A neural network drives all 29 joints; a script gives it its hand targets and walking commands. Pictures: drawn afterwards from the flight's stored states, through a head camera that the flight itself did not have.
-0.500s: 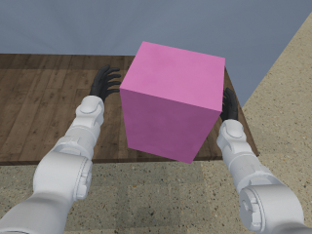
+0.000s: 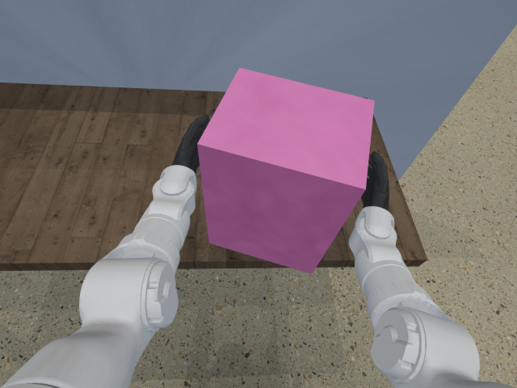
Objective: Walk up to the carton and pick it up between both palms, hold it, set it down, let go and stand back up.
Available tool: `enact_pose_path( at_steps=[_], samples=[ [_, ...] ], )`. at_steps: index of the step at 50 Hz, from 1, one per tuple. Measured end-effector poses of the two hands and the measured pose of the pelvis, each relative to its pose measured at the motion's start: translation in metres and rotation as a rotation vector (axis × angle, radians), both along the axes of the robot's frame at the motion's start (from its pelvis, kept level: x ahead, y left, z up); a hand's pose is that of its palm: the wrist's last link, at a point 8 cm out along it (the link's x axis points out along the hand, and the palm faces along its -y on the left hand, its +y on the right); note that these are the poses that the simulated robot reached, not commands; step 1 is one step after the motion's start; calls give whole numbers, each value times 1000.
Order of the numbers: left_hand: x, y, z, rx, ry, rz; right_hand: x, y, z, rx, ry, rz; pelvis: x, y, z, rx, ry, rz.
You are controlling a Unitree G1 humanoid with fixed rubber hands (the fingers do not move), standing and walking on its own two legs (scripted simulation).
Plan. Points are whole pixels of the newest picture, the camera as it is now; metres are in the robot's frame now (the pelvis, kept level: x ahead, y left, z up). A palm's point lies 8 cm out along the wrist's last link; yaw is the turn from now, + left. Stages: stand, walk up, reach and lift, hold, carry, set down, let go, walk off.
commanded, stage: reach and lift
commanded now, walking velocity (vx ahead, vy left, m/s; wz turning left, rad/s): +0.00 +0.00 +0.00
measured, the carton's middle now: (279, 182) +0.46 -0.04 +0.02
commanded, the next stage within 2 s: none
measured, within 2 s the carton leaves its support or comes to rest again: leaves its support in 1.02 s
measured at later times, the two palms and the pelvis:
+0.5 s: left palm (188, 164) +0.46 +0.11 +0.06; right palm (374, 205) +0.38 -0.18 +0.05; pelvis +0.00 +0.01 +0.00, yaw +0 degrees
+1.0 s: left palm (189, 165) +0.46 +0.11 +0.07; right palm (376, 209) +0.38 -0.18 +0.05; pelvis +0.00 +0.01 +0.00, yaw +0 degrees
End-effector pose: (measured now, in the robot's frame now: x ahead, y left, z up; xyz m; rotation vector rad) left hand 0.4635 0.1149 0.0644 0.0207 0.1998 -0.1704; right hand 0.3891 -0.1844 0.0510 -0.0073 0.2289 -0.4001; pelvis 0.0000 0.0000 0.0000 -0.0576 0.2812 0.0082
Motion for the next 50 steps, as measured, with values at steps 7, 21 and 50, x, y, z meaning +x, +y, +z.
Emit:
enact_pose_path(
  at_steps=[7, 21, 50],
  samples=[
    [-2, -1, 0, -21, -4, 6, -4, 0, 1, -20, -6, 11, -1, 4, 0, -5, -1, 0],
    [-3, 0, -1, -25, -3, 6, -6, 1, 1, -23, -6, 10, -1, 8, 1, -10, -1, 0],
    [-7, -2, 2, -33, -33, 11, -14, 0, 2, -34, -41, 5, -3, 8, 1, -10, -5, 0]
  ],
)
